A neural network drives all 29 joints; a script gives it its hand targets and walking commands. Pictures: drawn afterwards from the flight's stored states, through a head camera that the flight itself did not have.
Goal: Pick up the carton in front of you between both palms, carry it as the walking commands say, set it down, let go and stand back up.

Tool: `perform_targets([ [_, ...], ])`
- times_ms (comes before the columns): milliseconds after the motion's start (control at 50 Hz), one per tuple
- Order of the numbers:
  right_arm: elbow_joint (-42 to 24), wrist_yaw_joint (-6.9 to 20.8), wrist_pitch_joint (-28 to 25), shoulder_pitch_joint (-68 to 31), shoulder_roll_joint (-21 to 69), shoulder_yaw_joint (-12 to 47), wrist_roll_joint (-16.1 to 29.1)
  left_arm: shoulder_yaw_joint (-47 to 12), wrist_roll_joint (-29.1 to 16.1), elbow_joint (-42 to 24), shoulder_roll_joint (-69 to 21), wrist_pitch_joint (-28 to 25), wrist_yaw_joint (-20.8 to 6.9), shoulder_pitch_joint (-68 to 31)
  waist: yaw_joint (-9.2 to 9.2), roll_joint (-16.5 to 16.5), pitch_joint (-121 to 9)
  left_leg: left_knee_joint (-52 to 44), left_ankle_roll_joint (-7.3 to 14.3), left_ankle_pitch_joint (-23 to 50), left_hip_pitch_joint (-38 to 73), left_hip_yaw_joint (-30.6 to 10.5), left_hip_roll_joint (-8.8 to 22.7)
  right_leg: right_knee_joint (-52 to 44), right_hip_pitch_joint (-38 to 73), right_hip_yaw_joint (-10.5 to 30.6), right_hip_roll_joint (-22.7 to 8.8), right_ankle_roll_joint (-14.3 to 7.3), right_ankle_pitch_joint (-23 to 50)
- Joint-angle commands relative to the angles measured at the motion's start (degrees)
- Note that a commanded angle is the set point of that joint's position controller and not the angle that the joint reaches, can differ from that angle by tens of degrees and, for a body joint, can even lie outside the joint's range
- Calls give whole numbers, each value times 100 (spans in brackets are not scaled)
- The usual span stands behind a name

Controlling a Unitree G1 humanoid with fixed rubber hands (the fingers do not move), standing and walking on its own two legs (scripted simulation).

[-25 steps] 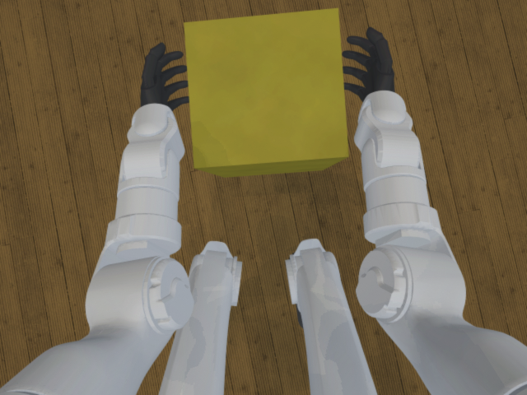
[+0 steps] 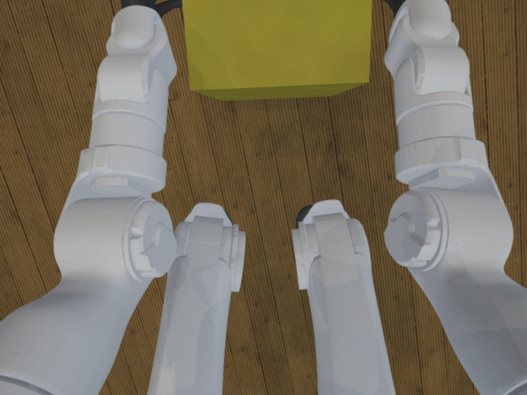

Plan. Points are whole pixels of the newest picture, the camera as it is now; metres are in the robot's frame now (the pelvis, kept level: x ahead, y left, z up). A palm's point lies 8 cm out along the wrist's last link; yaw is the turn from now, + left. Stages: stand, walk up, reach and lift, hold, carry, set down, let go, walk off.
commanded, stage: set down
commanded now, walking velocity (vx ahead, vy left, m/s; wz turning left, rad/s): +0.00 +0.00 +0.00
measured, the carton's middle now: (275, 23) +0.56 -0.03 -0.28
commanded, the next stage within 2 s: none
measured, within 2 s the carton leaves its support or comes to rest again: rests again in 0.08 s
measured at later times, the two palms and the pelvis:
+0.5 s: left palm (154, 0) +0.56 +0.12 -0.18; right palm out of the picture +0.55 -0.18 -0.18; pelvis +0.00 +0.00 -0.04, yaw -1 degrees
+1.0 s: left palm out of the picture +0.56 +0.12 -0.19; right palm out of the picture +0.56 -0.19 -0.19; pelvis +0.00 +0.00 -0.04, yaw -1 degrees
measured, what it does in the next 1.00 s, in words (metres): stands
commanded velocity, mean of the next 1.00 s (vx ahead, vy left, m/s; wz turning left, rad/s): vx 0.00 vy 0.00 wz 0.00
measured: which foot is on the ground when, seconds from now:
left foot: down 0.00-1.00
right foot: down 0.00-1.00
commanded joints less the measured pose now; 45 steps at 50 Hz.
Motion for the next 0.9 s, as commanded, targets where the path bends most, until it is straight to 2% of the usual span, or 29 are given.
perform_targets([
  [0, -179, 1587, -106, -3562, 5013, 2782, 984, -2841, -1066, -569, -4754, -330, -1594, -4359, -123, -405, -7328, -366, 102, 2266, 3540, 818, -26, -395, 4332, -759, -36, -39, 2727],
  [20, -270, 1572, -170, -3705, 4947, 2717, 1107, -2851, -1037, -526, -4716, -323, -1605, -4413, -24, -103, -7278, -214, 122, 2107, 3627, 871, -12, -365, 4077, -755, -22, -50, 2410],
  [40, -152, 1556, -157, -3756, 4924, 2898, 1127, -2805, -1145, -599, -4547, -360, -1577, -4517, -103, -555, -7250, -227, 139, 2061, 3306, 865, -17, -283, 4427, -771, -51, -35, 2707],
  [60, -9, 1567, -149, -3735, 4722, 2696, 1069, -2773, -1123, -619, -4608, -371, -1574, -4437, 39, -290, -7107, -154, 128, 2048, 3411, 852, -22, -203, 4185, -790, -73, -44, 2468],
  [80, 403, 1578, -117, -3585, 4517, 2551, 950, -2761, -1103, -331, -4448, -314, -1576, -4488, -290, -198, -6619, -127, 79, 1816, 3227, 834, 29, -222, 3893, -767, -68, -122, 2266],
  [140, 418, 1637, -160, -3695, 4424, 2455, 892, -2257, -657, 311, -4311, -225, -1617, -3955, 95, -185, -5528, -87, 177, 1391, 2896, 873, -1, -195, 3463, -715, -68, -144, 1714],
  [160, 752, 1659, -109, -3350, 4299, 2147, 730, -1941, -394, 628, -4468, -154, -1671, -3549, 111, 162, -5117, -53, 146, 1316, 2858, 927, 3, -262, 3215, -684, -69, -185, 1470],
  [180, 557, 1730, -86, -3227, 4521, 2228, 766, -1941, -395, 488, -4422, -173, -1728, -3491, 139, 55, -5137, -15, 189, 1433, 2896, 871, 34, -189, 3191, -662, -42, -159, 1596],
  [200, 833, 1754, -84, -2982, 4689, 2034, 674, -1944, -373, 533, -4567, -170, -1750, -3554, 81, 318, -5012, 14, 177, 1506, 2893, 887, 16, -162, 2972, -619, 4, -203, 1682],
  [220, 897, 1786, -72, -3073, 4766, 2126, 748, -1881, -333, 539, -4563, -195, -1781, -3433, 259, -37, -4904, 6, 257, 1623, 2838, 785, 7, -48, 2954, -686, -41, -114, 1803],
  [240, 700, 1804, -107, -3256, 4568, 2139, 746, -1886, -367, 742, -4728, -146, -1830, -3419, 36, 107, -4822, 196, 207, 1789, 2779, 792, 61, -7, 2856, -597, -33, -170, 1959],
  [260, 750, 1832, -74, -3183, 4698, 2083, 730, -1838, -287, 560, -4651, -202, -1857, -3297, 225, -132, -4994, 127, 259, 1787, 2832, 787, -4, -23, 3072, -666, -11, -129, 1995],
  [320, 1089, 1852, -17, -2790, 4727, 1741, 427, -1519, -184, 820, -4636, -137, -1958, -3136, -1, -277, -4368, 58, 264, 1315, 1939, 780, -23, -37, 3105, -620, -32, -248, 1859],
  [340, 1027, 1839, 6, -2800, 4698, 1704, 368, -1438, -136, 1140, -4539, -91, -1979, -2939, 55, -310, -4455, 42, 312, 1339, 2361, 731, -22, -21, 2958, -696, -24, -186, 1688],
  [360, 1269, 1845, -6, -2842, 4551, 1651, 354, -1508, -151, 867, -4664, -119, -1964, -3217, -73, -117, -4214, 56, 285, 1252, 2195, 756, -25, -72, 2675, -720, 29, -217, 1525],
  [400, 1363, 1894, -5, -2750, 4482, 1660, 387, -1441, 95, 1061, -4366, -61, -1935, -3121, 256, -19, -3996, 45, 280, 1128, 2314, 757, 22, -4, 2508, -609, -37, -280, 1350],
  [420, 1325, 1924, 28, -2733, 4365, 1521, 301, -1507, 86, 1059, -4312, -37, -1921, -3074, 149, 148, -3843, -98, 254, 1013, 2395, 738, -9, -79, 2359, -660, -8, -312, 1144],
  [440, 1428, 1909, 54, -2615, 4184, 1467, 196, -1184, 237, 1185, -4222, 25, -1924, -2826, 152, -42, -3824, -21, 303, 882, 2361, 730, -13, -110, 2257, -758, 21, -233, 913],
  [460, 1659, 1870, 81, -2570, 4177, 1278, 68, -1257, 176, 1134, -4214, 27, -1932, -2923, -48, 12, -3600, -77, 288, 746, 2241, 656, -24, -110, 2089, -762, 35, -284, 797],
  [480, 1240, 1908, 46, -2758, 3929, 1378, 162, -1123, 272, 1319, -3887, 108, -1941, -2826, 139, 11, -3420, -11, 311, 834, 2500, 606, 39, -82, 2041, -723, -28, -260, 759],
  [580, 1605, 1887, 68, -2477, 3663, 1068, -7, -956, 356, 1503, -3764, 129, -1947, -2635, -43, 5, -3176, 1, 296, 518, 2537, 613, 16, -50, 2056, -769, -13, -270, 487],
  [600, 1770, 1882, 118, -2432, 3586, 981, -58, -752, 518, 1549, -3634, 139, -1924, -2448, 208, 106, -2897, -30, 261, 556, 2347, 696, 5, -177, 1868, -674, -20, -296, 440],
  [620, 1777, 1864, 105, -2220, 3451, 963, -106, -664, 479, 1689, -3702, 168, -1964, -2399, -68, 84, -2848, 31, 223, 584, 2188, 692, 51, -147, 2054, -688, -41, -285, 573],
  [640, 1647, 1915, 93, -2477, 3580, 1020, -88, -793, 407, 1267, -3742, 76, -1990, -2667, 99, -46, -2939, -39, 291, 701, 2207, 621, -7, -161, 1998, -639, -49, -319, 688],
  [720, 2002, 1895, 139, -2213, 3369, 829, -222, -521, 627, 1560, -3382, 94, -1986, -2420, 169, -34, -2494, 15, 263, 451, 1864, 770, -2, -236, 2065, -588, -58, -296, 543],
  [760, 1925, 1892, 120, -2147, 3204, 838, -258, -545, 548, 1668, -3328, 125, -2033, -2282, -103, -221, -2459, 22, 316, 454, 1970, 573, 36, -157, 2025, -659, -92, -295, 540],
  [800, 2004, 1881, 92, -2294, 3189, 816, -150, -536, 599, 1703, -3192, 143, -2008, -2301, 75, 53, -2383, 45, 268, 390, 1902, 598, 113, -105, 2030, -556, -122, -353, 573],
  [860, 2141, 1852, 89, -1941, 3093, 742, -291, -426, 634, 1622, -3047, 61, -2016, -2149, 87, -25, -2313, 56, 251, 469, 1822, 705, 42, -160, 1947, -567, -86, -328, 580],
  [880, 2094, 1843, 115, -1946, 2936, 763, -187, -339, 717, 1842, -2758, 115, -1990, -1941, 294, 38, -2359, 43, 247, 479, 2034, 684, 108, -91, 2120, -556, -105, -269, 548],
])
